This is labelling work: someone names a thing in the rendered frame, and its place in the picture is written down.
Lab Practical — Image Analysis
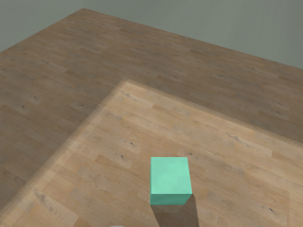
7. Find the carton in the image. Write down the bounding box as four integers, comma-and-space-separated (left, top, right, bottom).
150, 157, 192, 205

